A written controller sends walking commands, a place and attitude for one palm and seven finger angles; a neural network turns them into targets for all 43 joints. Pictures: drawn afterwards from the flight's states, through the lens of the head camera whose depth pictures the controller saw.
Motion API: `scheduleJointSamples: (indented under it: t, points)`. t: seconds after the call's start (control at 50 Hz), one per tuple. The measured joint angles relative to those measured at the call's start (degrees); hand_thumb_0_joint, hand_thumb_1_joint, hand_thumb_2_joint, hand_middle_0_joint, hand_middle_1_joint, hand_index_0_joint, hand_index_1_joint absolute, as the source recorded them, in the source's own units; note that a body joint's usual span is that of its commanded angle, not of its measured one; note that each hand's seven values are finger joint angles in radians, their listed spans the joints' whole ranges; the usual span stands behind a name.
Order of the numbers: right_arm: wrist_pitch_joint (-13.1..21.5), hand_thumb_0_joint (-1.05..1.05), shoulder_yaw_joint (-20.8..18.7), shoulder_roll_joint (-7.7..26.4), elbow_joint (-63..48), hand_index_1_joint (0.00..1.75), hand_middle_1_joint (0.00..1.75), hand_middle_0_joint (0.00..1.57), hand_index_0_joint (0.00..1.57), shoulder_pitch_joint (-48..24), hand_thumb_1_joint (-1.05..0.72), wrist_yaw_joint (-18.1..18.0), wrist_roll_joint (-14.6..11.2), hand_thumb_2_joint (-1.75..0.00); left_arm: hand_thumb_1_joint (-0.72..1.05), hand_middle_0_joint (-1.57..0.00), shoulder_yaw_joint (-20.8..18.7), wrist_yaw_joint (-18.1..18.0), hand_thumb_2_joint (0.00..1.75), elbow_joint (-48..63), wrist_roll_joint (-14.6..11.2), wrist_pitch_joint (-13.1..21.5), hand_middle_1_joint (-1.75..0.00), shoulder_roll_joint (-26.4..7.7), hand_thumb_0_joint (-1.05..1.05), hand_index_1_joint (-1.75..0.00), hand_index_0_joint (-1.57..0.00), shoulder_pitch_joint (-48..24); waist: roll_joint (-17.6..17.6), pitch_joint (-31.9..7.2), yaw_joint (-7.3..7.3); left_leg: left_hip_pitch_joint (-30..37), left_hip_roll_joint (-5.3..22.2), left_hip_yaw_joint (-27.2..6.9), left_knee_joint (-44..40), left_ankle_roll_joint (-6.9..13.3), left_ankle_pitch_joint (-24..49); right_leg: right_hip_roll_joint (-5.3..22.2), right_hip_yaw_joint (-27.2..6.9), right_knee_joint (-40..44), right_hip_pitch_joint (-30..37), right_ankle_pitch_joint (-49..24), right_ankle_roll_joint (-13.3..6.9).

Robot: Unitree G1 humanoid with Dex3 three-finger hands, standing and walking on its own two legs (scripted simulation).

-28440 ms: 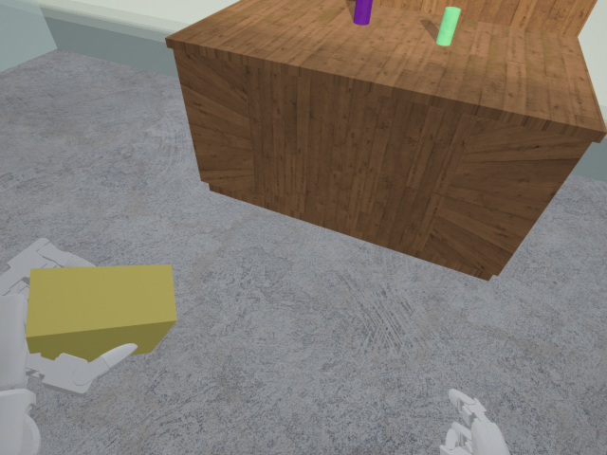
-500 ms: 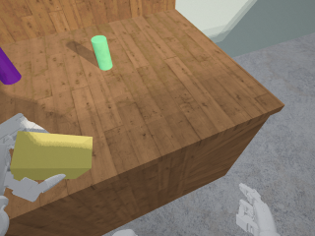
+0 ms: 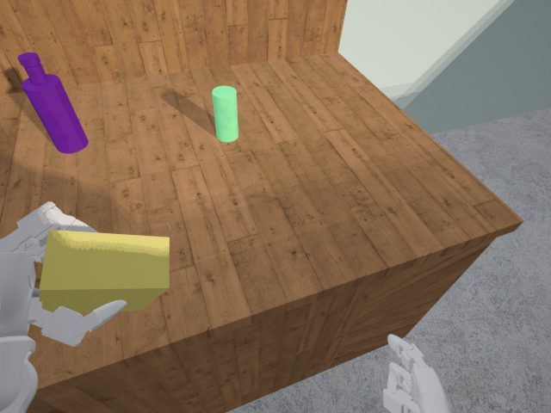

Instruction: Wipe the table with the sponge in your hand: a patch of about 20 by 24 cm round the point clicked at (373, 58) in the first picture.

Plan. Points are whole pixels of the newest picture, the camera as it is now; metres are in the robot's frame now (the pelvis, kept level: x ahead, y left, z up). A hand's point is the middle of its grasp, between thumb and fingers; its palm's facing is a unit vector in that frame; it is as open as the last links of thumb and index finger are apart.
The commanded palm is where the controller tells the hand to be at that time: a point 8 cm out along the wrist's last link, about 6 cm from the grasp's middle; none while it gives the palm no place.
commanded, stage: come to a stop and stand still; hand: left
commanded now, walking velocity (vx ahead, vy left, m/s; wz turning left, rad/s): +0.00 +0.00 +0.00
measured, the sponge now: (120, 277) +0.23 +0.21 +0.12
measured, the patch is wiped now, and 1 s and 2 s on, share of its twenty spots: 0.00 0.00 0.00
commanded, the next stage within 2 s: look again from close up in 0.62 s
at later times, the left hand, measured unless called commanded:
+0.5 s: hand (92, 266) +0.23 +0.24 +0.15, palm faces +0.35 -0.84 -0.41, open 10.0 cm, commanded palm +0.17 +0.27 +0.17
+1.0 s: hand (91, 277) +0.22 +0.23 +0.14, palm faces +0.36 -0.85 -0.39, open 10.0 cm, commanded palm +0.16 +0.27 +0.17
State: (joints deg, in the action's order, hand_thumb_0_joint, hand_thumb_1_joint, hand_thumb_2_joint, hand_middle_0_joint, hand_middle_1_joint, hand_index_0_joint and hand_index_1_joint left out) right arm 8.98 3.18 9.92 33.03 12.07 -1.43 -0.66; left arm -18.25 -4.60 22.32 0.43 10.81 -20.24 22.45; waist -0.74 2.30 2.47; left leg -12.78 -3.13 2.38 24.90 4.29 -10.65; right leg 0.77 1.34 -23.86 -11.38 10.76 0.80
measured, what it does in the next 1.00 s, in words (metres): stands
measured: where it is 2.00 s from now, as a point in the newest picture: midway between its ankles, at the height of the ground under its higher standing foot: outside the picture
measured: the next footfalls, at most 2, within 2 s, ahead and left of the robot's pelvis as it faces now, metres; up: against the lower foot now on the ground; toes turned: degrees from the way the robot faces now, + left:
none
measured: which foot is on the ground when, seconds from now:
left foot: down 0.00-1.00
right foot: down 0.00-1.00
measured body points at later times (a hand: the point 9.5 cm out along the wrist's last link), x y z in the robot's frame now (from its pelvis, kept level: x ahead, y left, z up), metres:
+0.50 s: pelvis +0.01 -0.01 +0.00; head +0.03 +0.00 +0.45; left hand +0.20 +0.28 +0.17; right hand +0.20 -0.23 -0.07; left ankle +0.03 +0.07 -0.74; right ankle +0.02 -0.13 -0.74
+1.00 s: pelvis +0.01 -0.01 +0.00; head +0.02 +0.00 +0.45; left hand +0.19 +0.28 +0.16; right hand +0.19 -0.24 -0.07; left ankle +0.03 +0.07 -0.74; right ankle +0.02 -0.13 -0.74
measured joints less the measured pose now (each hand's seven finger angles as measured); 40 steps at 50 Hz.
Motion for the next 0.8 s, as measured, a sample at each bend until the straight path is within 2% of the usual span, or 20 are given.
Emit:
scheduleJointSamples:
  t: [0.16,0.28,0.42,0.8]
  points:
    - [-0.26,0.01,-0.66,0.87,-0.21,0.3,0.3,0.2,0.21,-0.81,-0.91,0.14,0.13,-0.9,-0.49,-0.73,-1.05,-0.35,1.03,2.28,-0.97,0.31,-1.34,-0.81,-0.01,-1.33,-0.75,-0.12,-0.44,1.24,0.06,0.45,-0.07,-0.66,-0.19,-0.22,-0.49,0.03,0.62,0.91,0.98,0.39,0.02]
    - [-1.25,0.01,-1.32,1.53,-0.27,0.3,0.3,0.2,0.21,-1.4,-0.91,0.03,-0.11,-0.9,-0.49,-0.73,-0.85,-0.23,1.03,3.61,-1.43,0.12,-1.34,-1.05,-0.01,-1.34,-0.75,1.17,-0.4,1.48,-0.48,0.69,0.06,-0.77,-0.13,-0.54,-0.9,-0.1,0.71,0.68,1.14,0.91,-0.2]
    - [-2.27,0.01,-1.48,1.82,-0.47,0.3,0.3,0.2,0.2,-1.31,-0.91,-0.46,-0.33,-0.9,-0.49,-0.73,-1.09,-0.16,1.03,3.62,-2.14,-0.14,-1.34,-1.7,-0.01,-1.34,-0.75,2.95,-0.05,0.94,-1.14,0.28,0.74,-1.22,0.25,-0.98,-1.11,-0.8,1.14,1.3,1.26,0.7,-0.73]
    - [-2.25,0.01,-1.52,2.16,0.44,0.3,0.3,0.2,0.2,-0.38,-0.91,-1.31,-0.43,-0.9,-0.49,-0.73,-0.2,-0.56,1.03,2.03,-2.38,-0.48,-1.34,-0.87,-0.01,-1.34,-0.75,3.34,0.94,-0.46,-1.14,-0.31,1.41,-1.64,-0.04,-1.44,-0.29,-1.51,1.55,2.39,1.08,-0.46,-1.34]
